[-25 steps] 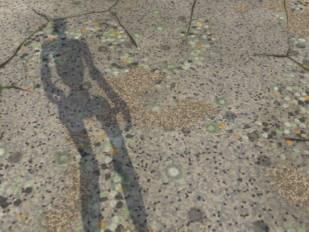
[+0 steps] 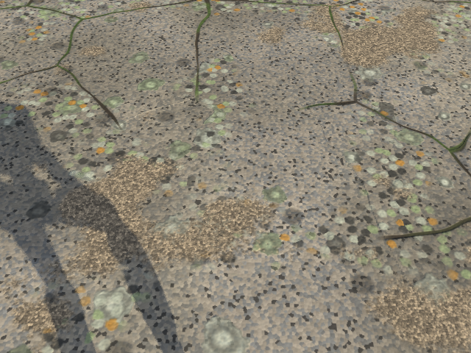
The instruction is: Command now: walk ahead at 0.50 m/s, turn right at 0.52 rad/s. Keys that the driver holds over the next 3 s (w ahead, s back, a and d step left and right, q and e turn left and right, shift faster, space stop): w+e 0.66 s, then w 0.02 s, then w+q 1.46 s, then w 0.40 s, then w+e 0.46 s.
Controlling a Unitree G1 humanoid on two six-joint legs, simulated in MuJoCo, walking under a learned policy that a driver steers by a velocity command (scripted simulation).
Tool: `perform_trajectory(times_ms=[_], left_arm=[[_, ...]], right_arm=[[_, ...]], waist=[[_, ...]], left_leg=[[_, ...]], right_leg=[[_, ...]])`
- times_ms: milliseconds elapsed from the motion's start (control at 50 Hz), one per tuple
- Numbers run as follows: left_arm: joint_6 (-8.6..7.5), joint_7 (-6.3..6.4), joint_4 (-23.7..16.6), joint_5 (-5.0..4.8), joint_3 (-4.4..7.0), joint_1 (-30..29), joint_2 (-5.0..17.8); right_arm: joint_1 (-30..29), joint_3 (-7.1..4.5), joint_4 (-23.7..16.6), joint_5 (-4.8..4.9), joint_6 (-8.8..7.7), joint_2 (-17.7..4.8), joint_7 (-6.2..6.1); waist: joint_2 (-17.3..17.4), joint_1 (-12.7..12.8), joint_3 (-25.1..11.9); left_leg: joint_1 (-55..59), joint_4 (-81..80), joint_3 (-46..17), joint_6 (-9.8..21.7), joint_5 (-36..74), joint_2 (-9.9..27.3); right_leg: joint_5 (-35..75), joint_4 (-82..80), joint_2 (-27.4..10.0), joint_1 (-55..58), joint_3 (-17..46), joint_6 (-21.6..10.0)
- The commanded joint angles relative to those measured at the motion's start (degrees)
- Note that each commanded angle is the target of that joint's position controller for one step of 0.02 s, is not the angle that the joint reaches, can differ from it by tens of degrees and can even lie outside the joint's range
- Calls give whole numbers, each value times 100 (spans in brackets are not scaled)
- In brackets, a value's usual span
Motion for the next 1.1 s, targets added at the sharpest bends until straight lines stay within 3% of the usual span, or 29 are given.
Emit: perform_trajectory(times_ms=[20, 80, 100, 120, 160, 220, 260, 280, 300, 320, 340, 360, 380, 420, 480, 520, 580, 640, 660, 680, 700, 720, 740, 780, 900, 1000, 1060, 1080, 1100], left_arm=[[-68, -256, -246, -17, -129, -177, -98], [-2, -283, -465, -219, -118, -1005, 27], [88, -147, -790, -1158, 11, -1426, 95], [156, -116, -804, -1196, -4, -1456, 153], [271, -149, -922, -926, 6, -1708, 73], [309, -290, -796, -839, 29, -1439, -66], [292, -139, -135, -764, 371, 496, 474], [276, -33, -41, -665, 508, 1069, 1073], [291, 39, -142, -792, 531, 1399, 1244], [377, 156, -268, -767, 568, 1548, 1285], [418, 275, -61, -731, 628, 1482, 1536], [346, 350, -440, -719, 430, 488, 860], [258, 372, -573, -645, 403, -39, 817], [194, 338, -721, -673, 358, -690, 655], [196, 513, -692, -730, 432, -537, 769], [272, 584, -547, -758, 466, -39, 778], [337, 561, -517, -835, 473, 311, 646], [342, 526, -562, -828, 450, 455, 467], [297, 501, -637, -800, 365, 383, 161], [216, 479, -785, -905, 270, 852, -167], [146, 479, -763, -906, 328, 854, 261], [141, 468, -731, -849, 428, 500, 596], [168, 468, -800, -771, 437, 102, 597], [160, 442, -858, -644, 435, -61, 445], [63, 398, -874, -612, 266, -699, -6], [-78, 329, -1039, -762, 298, -1376, 209], [-154, 338, -904, -746, 424, -874, 382], [-163, 390, -790, -694, 514, -237, 576], [-134, 467, -658, -584, 619, 705, 966]], right_arm=[[-77, 143, -333, -83, -284, 4, -280], [691, 81, 110, -127, -225, -454, -106], [240, -274, 76, 757, -157, -1115, -202], [187, -259, 76, 789, -118, -1145, -198], [473, -282, 157, 682, -16, -869, -122], [694, -334, 212, 565, 214, -688, -112], [584, -426, 195, 516, 225, -807, -53], [956, -352, -32, 338, 67, -416, 35], [1002, -300, -488, 397, -132, -823, 122], [345, -360, -866, 567, -234, -1083, 121], [15, -245, -1195, 773, -302, -761, 88], [-411, -367, -1110, 659, -283, -1035, -75], [-312, -405, -1088, 562, -180, -1075, -173], [-321, -518, -987, 312, 39, -1026, -241], [-1055, -419, -1250, 212, 0, -600, -174], [-1481, -391, -1319, 333, 11, -455, -121], [-1899, -483, -1565, 519, 33, -674, -66], [-1488, -672, -1534, 499, -52, -923, -21], [-813, -750, -1447, 433, -86, -1108, -40], [-61, -893, -1292, 271, -69, -1646, -39], [306, -921, -1151, 350, -76, -1534, 28], [129, -820, -1192, 407, -62, -1188, 23], [-211, -773, -1210, 395, -4, -1083, 28], [-753, -682, -1235, 382, 77, -887, 75], [-723, -773, -973, 560, 141, -1092, 60], [-190, -817, -722, 641, 224, -1214, 12], [-235, -782, -733, 651, 280, -1078, -18], [-441, -721, -826, 621, 259, -872, -15], [-485, -595, -976, 564, 206, -429, -17]], waist=[[537, -76, 498], [587, -242, 858], [440, -75, 1175], [382, -16, 1135], [334, -235, 1114], [289, -207, 1000], [7, 719, 96], [-1248, 630, -561], [-1144, 819, -2035], [-752, 1044, -2322], [-379, 742, -2091], [870, 466, -1223], [612, 43, -816], [751, -419, 227], [245, -192, 185], [9, 120, 18], [-108, 278, 92], [-238, -9, 26], [-10, -332, -285], [1761, -297, -979], [2131, -393, -938], [1481, -454, -289], [1053, -330, 171], [866, 32, 484], [1019, 32, 235], [1064, -165, 220], [961, 221, 16], [850, 573, -266], [-108, 931, -948]], left_leg=[[66, -1267, -1082, 896, 1430, 1153], [-998, -1304, -709, 777, 617, 1151], [-1723, -1165, -822, 585, 863, 1199], [-1374, -884, -600, 501, 881, 1235], [-380, -224, -484, 380, 867, 1353], [735, 1082, -515, 273, 1979, 1483], [-310, 3780, -104, 107, 2859, 1028], [-3194, 6522, 59, -314, -1453, 390], [-4038, 6957, -1048, -377, -1662, 443], [-4383, 7037, -1361, -458, -1510, 433], [-5205, 6928, -1405, -460, -810, 419], [-5063, 5622, -1532, -371, 535, 680], [-4521, 5199, -1660, -422, 790, 745], [-3194, 3413, -1649, -759, 847, 968], [-1291, 1211, -1127, -770, 2074, 660], [-826, 402, -1089, -781, 2843, 319], [-882, -308, -1285, -647, 2298, 174], [63, -937, -1246, -272, 1781, 145], [1186, -977, -1752, 50, 1614, 764], [2775, -1589, -3879, 916, 565, 2124], [2969, -2177, -5664, 1274, -1073, 2547], [2530, -2304, -5244, 1169, -1416, 2295], [1905, -2292, -4459, 1028, -814, 1989], [760, -2499, -3519, 940, 396, 1505], [0, -2634, -2291, 984, 2224, 951], [254, -2418, -2683, 1011, 1831, 1156], [-16, -1847, -2802, 714, 1615, 887], [-570, -1094, -2596, 491, 1631, 611], [-1771, 713, -1849, 151, 740, 60]], right_leg=[[2505, -1737, -497, -524, 54, 80], [3382, -3146, -202, 1148, -521, 54], [3348, -3211, 215, 1589, -106, -43], [3312, -3360, 262, 1518, -165, -73], [3258, -3804, 184, 1055, -210, -131], [2319, -4613, 74, 1044, -393, -226], [2684, -5079, 334, 3903, -669, -664], [5496, -3104, -643, 6729, 497, -1333], [4884, -2934, -1311, 7970, 1975, -2141], [3012, -3814, -1605, 7848, 2796, -2437], [-568, -4813, -1900, 7476, 4000, -2445], [-1147, -5262, -1852, 6106, 3834, -1957], [-708, -5238, -1917, 4941, 4086, -2032], [526, -5351, -1132, 2547, 2780, -1705], [1121, -5296, -32, 1045, 1310, -1259], [631, -5200, 39, 1236, 1335, -1159], [-578, -4926, -158, 1920, 2008, -1040], [-1327, -4208, 7, 2109, 2259, -676], [-1583, -3090, 323, 1495, 1859, -406], [-2588, -1199, 1067, 60, 849, -20], [-2862, -91, 794, -909, 708, 129], [-2337, 331, 584, -1198, 795, 159], [-1851, 316, 391, -1142, 539, 181], [-1292, -432, 7, -428, 248, 226], [-375, -2908, 191, 1183, -234, 462], [-65, -4020, 358, 1793, -149, 480], [-6, -4730, 328, 3125, -178, 278], [-101, -4757, -116, 4137, 166, 82], [-502, -4837, -1268, 5758, 1369, -322]])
